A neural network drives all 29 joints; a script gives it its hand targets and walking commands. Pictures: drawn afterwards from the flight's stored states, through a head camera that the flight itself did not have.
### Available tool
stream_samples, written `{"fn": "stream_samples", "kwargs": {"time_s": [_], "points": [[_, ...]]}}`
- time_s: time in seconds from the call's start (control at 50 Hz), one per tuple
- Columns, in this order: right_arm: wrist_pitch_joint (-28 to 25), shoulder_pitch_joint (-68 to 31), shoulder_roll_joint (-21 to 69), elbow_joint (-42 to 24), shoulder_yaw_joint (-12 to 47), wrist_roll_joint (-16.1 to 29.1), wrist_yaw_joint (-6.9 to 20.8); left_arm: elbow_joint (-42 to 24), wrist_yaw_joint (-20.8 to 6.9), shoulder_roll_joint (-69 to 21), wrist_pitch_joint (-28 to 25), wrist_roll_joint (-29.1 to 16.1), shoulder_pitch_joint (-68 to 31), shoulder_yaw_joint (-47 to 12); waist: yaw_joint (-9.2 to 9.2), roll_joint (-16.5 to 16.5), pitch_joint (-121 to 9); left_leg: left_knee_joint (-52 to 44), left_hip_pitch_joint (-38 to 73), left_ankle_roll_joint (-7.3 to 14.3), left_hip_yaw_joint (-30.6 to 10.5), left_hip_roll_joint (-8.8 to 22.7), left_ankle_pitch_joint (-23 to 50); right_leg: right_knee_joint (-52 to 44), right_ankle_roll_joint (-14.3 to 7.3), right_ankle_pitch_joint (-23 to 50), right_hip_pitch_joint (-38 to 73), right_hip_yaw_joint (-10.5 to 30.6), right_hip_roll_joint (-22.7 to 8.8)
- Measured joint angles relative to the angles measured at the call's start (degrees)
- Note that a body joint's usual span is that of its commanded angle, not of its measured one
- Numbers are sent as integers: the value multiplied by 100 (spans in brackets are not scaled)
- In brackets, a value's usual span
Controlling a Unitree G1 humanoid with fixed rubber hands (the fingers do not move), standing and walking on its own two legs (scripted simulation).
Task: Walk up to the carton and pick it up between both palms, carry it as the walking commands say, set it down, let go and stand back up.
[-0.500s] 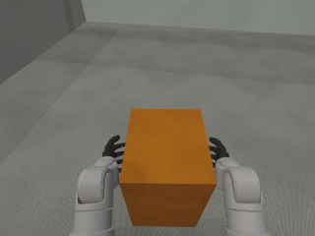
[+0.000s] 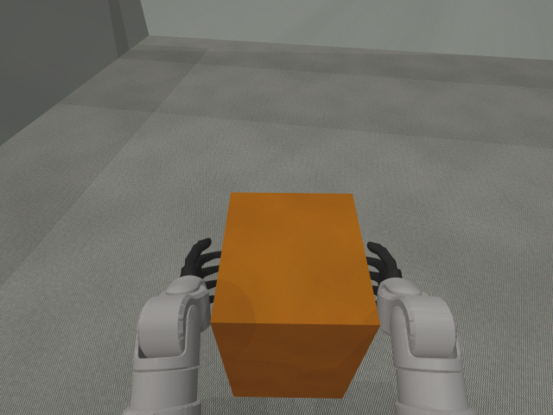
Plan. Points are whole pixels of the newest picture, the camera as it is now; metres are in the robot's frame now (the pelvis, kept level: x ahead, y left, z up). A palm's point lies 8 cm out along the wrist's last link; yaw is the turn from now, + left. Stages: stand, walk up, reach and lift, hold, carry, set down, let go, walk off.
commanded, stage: carry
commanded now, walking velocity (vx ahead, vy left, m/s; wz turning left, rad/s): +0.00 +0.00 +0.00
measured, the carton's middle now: (289, 300) +0.30 +0.00 +0.01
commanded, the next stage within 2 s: none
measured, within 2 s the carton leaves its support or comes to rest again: neither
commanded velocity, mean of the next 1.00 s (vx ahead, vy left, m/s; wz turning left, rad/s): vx -0.01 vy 0.00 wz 0.01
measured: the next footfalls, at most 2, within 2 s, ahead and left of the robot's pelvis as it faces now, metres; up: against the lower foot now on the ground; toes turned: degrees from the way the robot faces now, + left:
right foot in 1.76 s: -0.14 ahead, -0.16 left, +0.00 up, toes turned +15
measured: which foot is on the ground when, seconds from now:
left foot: down 0.00-1.00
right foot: down 0.00-1.00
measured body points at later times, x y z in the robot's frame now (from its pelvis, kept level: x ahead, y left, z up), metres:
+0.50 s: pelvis +0.00 +0.00 +0.00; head -0.02 +0.01 +0.45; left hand +0.29 +0.14 +0.06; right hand +0.28 -0.14 +0.06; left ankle +0.05 +0.10 -0.73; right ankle +0.04 -0.12 -0.73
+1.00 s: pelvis +0.00 +0.00 +0.00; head -0.02 +0.00 +0.45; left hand +0.29 +0.13 +0.06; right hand +0.29 -0.14 +0.06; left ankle +0.05 +0.10 -0.73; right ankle +0.04 -0.12 -0.73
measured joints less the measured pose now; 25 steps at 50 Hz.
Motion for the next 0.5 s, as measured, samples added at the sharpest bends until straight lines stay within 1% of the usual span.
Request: {"fn": "stream_samples", "kwargs": {"time_s": [0.5], "points": [[-254,40,-8,217,-6,-38,42,216,-38,7,-244,51,37,-22,0,-12,-4,-31,41,15,9,-15,30,-19,17,27,35,7,-21]]}}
